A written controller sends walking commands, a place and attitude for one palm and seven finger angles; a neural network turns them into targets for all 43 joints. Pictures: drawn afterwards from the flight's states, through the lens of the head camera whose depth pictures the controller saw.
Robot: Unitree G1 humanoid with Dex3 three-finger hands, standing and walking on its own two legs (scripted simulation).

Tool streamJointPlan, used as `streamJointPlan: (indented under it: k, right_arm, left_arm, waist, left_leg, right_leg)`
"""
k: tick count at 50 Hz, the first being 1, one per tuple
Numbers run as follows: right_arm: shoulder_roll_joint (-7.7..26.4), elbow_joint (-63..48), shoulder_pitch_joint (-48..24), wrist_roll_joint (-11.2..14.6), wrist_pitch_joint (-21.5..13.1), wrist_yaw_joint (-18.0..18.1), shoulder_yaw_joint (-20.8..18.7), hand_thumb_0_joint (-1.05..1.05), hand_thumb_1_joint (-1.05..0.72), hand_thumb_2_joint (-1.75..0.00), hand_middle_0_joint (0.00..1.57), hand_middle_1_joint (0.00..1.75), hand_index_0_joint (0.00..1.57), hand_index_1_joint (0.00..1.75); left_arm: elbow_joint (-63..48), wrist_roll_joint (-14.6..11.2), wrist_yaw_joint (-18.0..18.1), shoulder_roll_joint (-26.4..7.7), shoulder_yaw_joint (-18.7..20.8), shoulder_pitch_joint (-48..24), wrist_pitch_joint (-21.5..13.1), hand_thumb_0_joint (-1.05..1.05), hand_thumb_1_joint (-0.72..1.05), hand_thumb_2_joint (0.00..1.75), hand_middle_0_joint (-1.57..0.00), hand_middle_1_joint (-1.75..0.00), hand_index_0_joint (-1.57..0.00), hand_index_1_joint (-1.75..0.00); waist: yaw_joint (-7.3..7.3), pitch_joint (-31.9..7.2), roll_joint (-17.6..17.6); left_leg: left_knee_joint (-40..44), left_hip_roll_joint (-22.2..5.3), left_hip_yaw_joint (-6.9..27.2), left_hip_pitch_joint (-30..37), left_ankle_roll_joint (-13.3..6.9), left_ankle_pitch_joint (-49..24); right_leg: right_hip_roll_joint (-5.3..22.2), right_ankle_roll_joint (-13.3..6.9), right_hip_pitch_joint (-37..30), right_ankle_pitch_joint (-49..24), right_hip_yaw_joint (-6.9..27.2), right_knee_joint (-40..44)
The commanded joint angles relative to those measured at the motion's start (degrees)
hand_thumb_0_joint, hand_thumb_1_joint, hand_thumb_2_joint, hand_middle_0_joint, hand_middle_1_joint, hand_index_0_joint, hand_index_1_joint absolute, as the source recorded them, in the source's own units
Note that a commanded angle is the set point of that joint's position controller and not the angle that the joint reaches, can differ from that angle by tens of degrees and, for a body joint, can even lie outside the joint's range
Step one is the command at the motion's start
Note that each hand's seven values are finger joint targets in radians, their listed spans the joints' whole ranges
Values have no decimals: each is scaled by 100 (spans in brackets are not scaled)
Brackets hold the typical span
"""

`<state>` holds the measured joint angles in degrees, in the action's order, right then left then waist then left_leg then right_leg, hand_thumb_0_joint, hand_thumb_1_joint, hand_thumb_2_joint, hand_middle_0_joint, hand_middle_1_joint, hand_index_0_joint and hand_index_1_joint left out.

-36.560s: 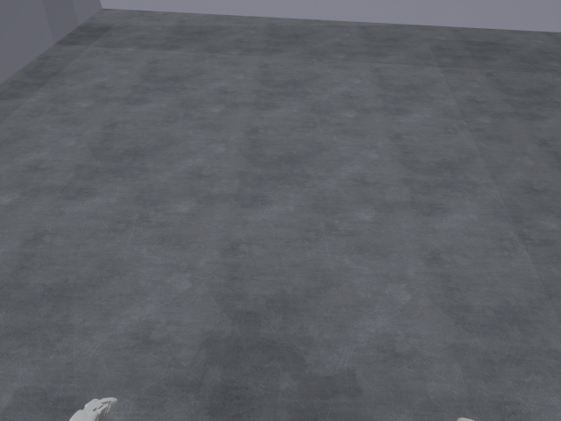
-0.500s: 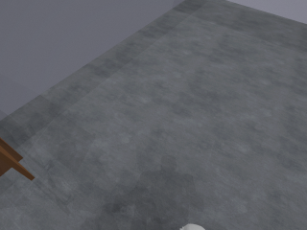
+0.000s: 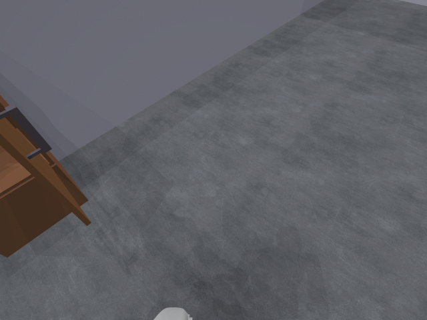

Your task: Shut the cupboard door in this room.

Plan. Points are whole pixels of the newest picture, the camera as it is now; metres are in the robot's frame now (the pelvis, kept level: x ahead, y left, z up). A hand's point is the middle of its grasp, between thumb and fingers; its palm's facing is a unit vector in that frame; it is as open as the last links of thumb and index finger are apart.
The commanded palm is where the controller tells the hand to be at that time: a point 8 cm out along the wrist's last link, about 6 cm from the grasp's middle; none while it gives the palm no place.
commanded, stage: stand and wait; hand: left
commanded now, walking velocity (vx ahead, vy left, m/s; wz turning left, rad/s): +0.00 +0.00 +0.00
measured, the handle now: (22, 134) +0.53 +0.53 +0.02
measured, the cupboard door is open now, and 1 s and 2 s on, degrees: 90 90 90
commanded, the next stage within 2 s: turn or walk to find it in 0.46 s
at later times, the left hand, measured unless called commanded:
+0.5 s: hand out of the picture -0.02 +0.22 -0.18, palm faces +0.10 -0.98 -0.20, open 7.4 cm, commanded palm none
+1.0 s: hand out of the picture +0.01 +0.24 -0.17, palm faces +0.22 -0.95 -0.23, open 7.4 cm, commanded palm none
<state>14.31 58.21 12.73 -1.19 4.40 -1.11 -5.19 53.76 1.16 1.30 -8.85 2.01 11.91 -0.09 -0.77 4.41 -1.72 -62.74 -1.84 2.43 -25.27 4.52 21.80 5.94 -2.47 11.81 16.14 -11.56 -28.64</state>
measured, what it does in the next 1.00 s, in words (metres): steps on the spot: left foot, then right foot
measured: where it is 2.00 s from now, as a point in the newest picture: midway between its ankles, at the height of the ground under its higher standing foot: outside the picture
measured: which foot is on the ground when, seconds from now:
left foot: up 0.00-0.18, down 0.20-1.00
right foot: down 0.00-0.20, up 0.22-0.52, down 0.54-0.80, up 0.82-1.00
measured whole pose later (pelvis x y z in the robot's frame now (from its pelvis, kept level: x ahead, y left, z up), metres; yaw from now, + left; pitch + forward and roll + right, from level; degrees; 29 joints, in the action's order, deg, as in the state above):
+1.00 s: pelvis -0.03 +0.03 +0.00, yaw +12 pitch +1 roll -1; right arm 9.3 60.7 14.8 -1.4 0.6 0.8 -2.6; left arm 58.1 0.4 0.8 -12.1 3.1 7.3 2.7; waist -1.5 4.8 -0.2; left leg -27.3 0.3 0.9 -14.5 -1.3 13.6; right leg 3.7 3.2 21.9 28.2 -3.3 -52.0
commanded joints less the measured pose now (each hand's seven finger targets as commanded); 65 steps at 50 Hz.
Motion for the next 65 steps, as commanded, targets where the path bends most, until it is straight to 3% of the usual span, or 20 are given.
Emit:
streamJointPlan:
  k: [1,4,8,10,11,14,25,30,34,37,38,40,42,46,52,55,57,58,62,65]
  right_arm:
    - [123,-472,-486,37,-168,45,61,0,-90,-90,20,30,20,30]
    - [29,-483,-599,82,-257,76,154,0,-90,-90,20,30,20,30]
    - [87,-214,3,86,-382,112,184,0,-90,-90,20,30,20,30]
    - [794,-169,197,32,-495,164,66,0,-90,-90,20,30,20,30]
    - [904,-164,104,33,-437,202,63,0,-90,-90,20,30,20,30]
    - [477,-110,-402,12,-488,339,206,0,-90,-90,20,30,20,30]
    - [224,146,-265,76,-503,307,163,0,-90,-90,20,30,20,30]
    - [-42,-6,-233,71,-340,234,149,0,-90,-90,20,30,20,30]
    - [-74,-41,-224,73,-315,185,148,0,-90,-90,20,30,20,30]
    - [-61,32,111,88,-370,146,158,0,-90,-90,20,30,20,30]
    - [58,73,323,64,-405,143,141,0,-90,-90,20,30,20,30]
    - [789,6,549,-12,-452,204,-27,0,-90,-90,20,30,20,30]
    - [705,5,388,-13,-440,246,-19,0,-90,-90,20,30,20,30]
    - [644,-16,351,-31,-469,297,7,0,-90,-90,20,30,20,30]
    - [703,-92,348,-25,-398,252,-63,0,-90,-90,20,30,20,30]
    - [570,-187,100,23,-386,214,-60,0,-90,-90,20,30,20,30]
    - [-57,-344,99,82,-405,155,52,0,-90,-90,20,30,20,30]
    - [125,-452,-160,63,-330,177,13,0,-90,-90,20,30,20,30]
    - [62,-95,66,12,-214,141,4,0,-90,-90,20,30,20,30]
    - [50,-118,-93,54,-222,115,48,0,-90,-90,20,30,20,30]
  left_arm:
    - [-145,52,43,-1269,311,619,-88,0,90,90,-20,-30,-20,-30]
    - [23,72,42,-1351,319,774,-82,0,90,90,-20,-30,-20,-30]
    - [180,-11,55,-1247,260,443,-44,0,90,90,-20,-30,-20,-30]
    - [94,-94,33,-712,115,579,16,0,90,90,-20,-30,-20,-30]
    - [133,-75,44,-629,34,444,59,0,90,90,-20,-30,-20,-30]
    - [443,-40,12,-645,33,355,139,0,90,90,-20,-30,-20,-30]
    - [878,-18,30,-495,-44,787,37,0,90,90,-20,-30,-20,-30]
    - [688,6,54,-1146,155,504,-33,0,90,90,-20,-30,-20,-30]
    - [486,56,80,-1150,260,310,13,0,90,90,-20,-30,-20,-30]
    - [376,4,63,-1217,307,167,37,0,90,90,-20,-30,-20,-30]
    - [298,-44,48,-1154,298,111,78,0,90,90,-20,-30,-20,-30]
    - [2,-102,2,-672,192,-154,147,0,90,90,-20,-30,-20,-30]
    - [0,-29,10,-758,209,-483,229,0,90,90,-20,-30,-20,-30]
    - [19,-56,-57,-639,183,-526,160,0,90,90,-20,-30,-20,-30]
    - [-63,-112,-29,-597,151,-448,114,0,90,90,-20,-30,-20,-30]
    - [115,-102,16,-692,170,157,27,0,90,90,-20,-30,-20,-30]
    - [183,17,94,-1415,275,351,-69,0,90,90,-20,-30,-20,-30]
    - [90,8,75,-1496,252,348,-46,0,90,90,-20,-30,-20,-30]
    - [35,-8,77,-969,157,-231,-39,0,90,90,-20,-30,-20,-30]
    - [70,14,53,-1014,172,138,-106,0,90,90,-20,-30,-20,-30]
  waist:
    - [398,-422,1193]
    - [474,-622,1314]
    - [62,-783,1120]
    - [-12,-952,-1041]
    - [-51,-736,-1176]
    - [112,-174,-1182]
    - [262,-164,-302]
    - [188,-61,1825]
    - [220,17,1261]
    - [101,-456,876]
    - [6,-589,401]
    - [-120,-430,-1621]
    - [-110,-245,-1175]
    - [-60,-480,-605]
    - [-76,-729,-745]
    - [230,-945,-431]
    - [283,-890,1627]
    - [385,-608,1523]
    - [11,59,1126]
    - [126,-118,1132]
  left_leg:
    - [1035,20,-310,-193,-20,391]
    - [1978,98,-516,242,-110,498]
    - [3936,91,-648,1794,-243,-1052]
    - [4345,-1533,1179,2853,-883,-3149]
    - [4549,-1984,1310,2393,-1390,-3603]
    - [4568,-1478,664,1902,-1404,-3868]
    - [4052,-846,204,1443,-910,-2514]
    - [2636,93,-501,941,-346,77]
    - [1971,-21,-424,551,-338,656]
    - [3272,-34,-509,1120,-303,-352]
    - [3788,-173,-255,1600,-387,-1120]
    - [4781,-1760,2025,1750,-1345,-2628]
    - [4928,-1691,1950,1206,-1591,-1659]
    - [4380,-1243,1341,1913,-1472,-3112]
    - [4063,-1034,1370,1774,-1369,-3576]
    - [3611,-678,1169,1157,-973,-2692]
    - [2316,367,79,-393,-317,-22]
    - [1451,352,104,-265,-303,1153]
    - [348,104,82,-105,-302,394]
    - [608,140,-145,-20,-200,279]
  right_leg:
    - [1363,-482,-798,-2443,1085,904]
    - [1361,-573,-982,-3115,1117,668]
    - [1052,-127,-224,-2275,821,165]
    - [149,475,1148,327,300,-962]
    - [40,529,1161,1770,543,-1552]
    - [91,513,1077,1315,977,-2068]
    - [-26,604,-204,-513,726,356]
    - [1310,-303,126,-876,1832,1199]
    - [1461,-544,9,-1797,1467,910]
    - [1272,-217,-229,-1946,958,109]
    - [1032,66,171,-1349,663,-330]
    - [-65,651,1438,1529,361,-2036]
    - [76,511,1443,1587,963,-2877]
    - [-118,573,1649,1194,944,-2637]
    - [-398,614,812,936,775,-1152]
    - [-335,598,-462,-455,723,601]
    - [1468,-20,-1436,-1392,2488,1113]
    - [2039,-540,-607,-1659,2773,1282]
    - [1158,-490,193,-1558,1854,1232]
    - [1032,-433,-243,-2530,1412,1004]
